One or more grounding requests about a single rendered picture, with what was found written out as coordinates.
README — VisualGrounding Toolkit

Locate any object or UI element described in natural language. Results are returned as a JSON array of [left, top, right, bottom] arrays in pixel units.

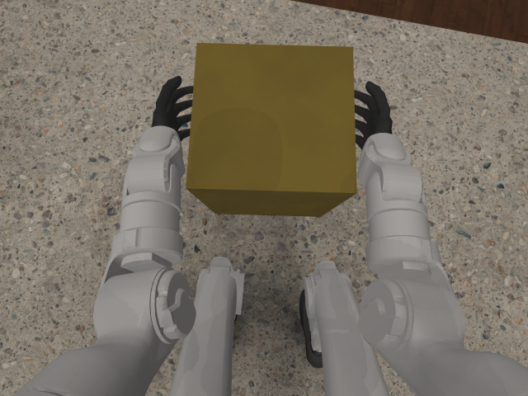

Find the robot left forearm
[[93, 125, 185, 333]]

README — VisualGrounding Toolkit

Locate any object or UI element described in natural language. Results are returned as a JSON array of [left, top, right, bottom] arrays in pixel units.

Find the robot right thigh
[[304, 269, 389, 396]]

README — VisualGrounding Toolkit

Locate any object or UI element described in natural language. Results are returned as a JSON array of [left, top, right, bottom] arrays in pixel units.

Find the left robot upper arm
[[11, 267, 196, 396]]

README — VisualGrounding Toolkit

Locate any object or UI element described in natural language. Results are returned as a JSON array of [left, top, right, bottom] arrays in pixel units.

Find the right robot foot
[[299, 290, 323, 368]]

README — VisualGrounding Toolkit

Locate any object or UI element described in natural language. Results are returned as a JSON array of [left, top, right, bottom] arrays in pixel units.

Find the right robot hand
[[354, 81, 393, 151]]

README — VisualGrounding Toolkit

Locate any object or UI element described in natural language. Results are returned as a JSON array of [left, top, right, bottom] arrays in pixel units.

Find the right robot upper arm
[[358, 276, 528, 396]]

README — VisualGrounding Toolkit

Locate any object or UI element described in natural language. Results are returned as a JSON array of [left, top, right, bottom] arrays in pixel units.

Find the left robot hand
[[152, 76, 194, 141]]

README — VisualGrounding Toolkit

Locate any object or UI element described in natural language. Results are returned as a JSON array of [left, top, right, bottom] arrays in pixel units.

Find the robot right forearm
[[357, 133, 465, 325]]

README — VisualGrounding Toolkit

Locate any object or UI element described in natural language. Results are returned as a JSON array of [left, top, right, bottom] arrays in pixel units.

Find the carton
[[186, 43, 357, 217]]

